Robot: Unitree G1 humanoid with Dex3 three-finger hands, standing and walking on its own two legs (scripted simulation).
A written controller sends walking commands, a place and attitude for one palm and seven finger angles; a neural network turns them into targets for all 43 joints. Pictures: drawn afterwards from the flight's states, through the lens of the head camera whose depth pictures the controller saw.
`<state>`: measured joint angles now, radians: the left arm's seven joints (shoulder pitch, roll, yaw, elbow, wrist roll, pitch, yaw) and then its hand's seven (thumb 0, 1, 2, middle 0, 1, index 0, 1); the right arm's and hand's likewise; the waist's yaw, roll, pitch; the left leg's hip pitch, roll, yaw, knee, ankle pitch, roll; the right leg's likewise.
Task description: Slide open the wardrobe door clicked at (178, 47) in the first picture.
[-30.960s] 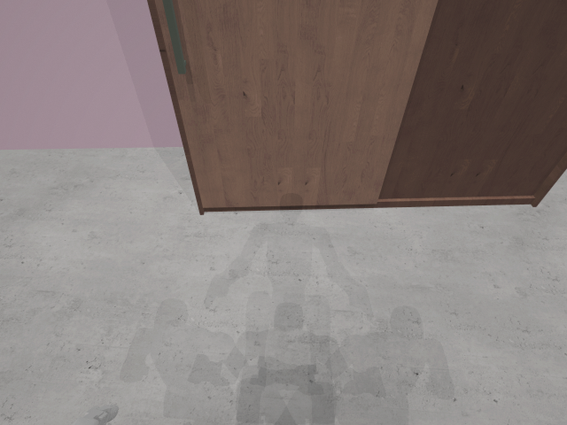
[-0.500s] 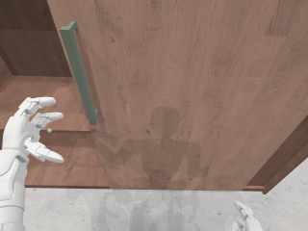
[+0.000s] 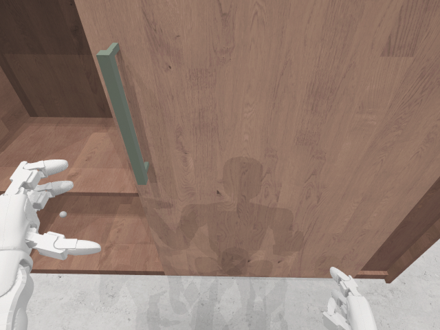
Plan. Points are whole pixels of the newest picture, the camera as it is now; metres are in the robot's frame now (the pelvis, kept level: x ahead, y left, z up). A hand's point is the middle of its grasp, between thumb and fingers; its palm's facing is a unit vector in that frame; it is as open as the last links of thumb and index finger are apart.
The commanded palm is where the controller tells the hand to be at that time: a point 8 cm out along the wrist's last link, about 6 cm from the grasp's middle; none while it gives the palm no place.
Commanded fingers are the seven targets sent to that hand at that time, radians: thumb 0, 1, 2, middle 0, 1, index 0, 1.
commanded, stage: draw the hand back to the body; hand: left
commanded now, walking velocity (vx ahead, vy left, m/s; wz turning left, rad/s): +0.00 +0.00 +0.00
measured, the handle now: (130, 123) +0.48 +0.25 +0.14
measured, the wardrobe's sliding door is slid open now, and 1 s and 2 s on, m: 0.66 0.66 0.66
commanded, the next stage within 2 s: step back with the hand held close in 0.94 s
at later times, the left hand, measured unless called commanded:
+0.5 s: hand (65, 209) +0.23 +0.26 +0.16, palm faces +0.42 -0.83 -0.36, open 9.3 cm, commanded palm +0.18 +0.29 +0.18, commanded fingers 0.00 0.83 0.87 -0.20 -0.34 -0.20 -0.34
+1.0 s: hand (76, 214) +0.22 +0.23 +0.17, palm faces +0.43 -0.82 -0.37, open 7.4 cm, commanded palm +0.17 +0.27 +0.18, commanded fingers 0.00 0.90 0.90 -0.20 -0.30 -0.20 -0.30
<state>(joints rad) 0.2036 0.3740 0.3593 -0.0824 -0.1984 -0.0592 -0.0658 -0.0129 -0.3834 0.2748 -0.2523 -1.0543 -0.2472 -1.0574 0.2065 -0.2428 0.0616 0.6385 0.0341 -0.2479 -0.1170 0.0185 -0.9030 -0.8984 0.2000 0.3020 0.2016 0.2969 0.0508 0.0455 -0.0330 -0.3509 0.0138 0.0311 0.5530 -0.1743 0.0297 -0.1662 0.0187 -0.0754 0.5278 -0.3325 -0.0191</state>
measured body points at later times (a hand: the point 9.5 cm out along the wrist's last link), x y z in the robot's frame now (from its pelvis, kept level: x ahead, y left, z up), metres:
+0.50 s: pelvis +0.03 +0.00 +0.01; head +0.00 -0.02 +0.46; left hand +0.20 +0.30 +0.18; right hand +0.22 -0.22 -0.07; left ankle +0.08 +0.10 -0.73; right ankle -0.03 -0.11 -0.73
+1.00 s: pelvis +0.03 -0.02 +0.01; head +0.00 -0.05 +0.46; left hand +0.19 +0.27 +0.19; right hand +0.22 -0.24 -0.07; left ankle +0.08 +0.10 -0.73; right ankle -0.03 -0.11 -0.73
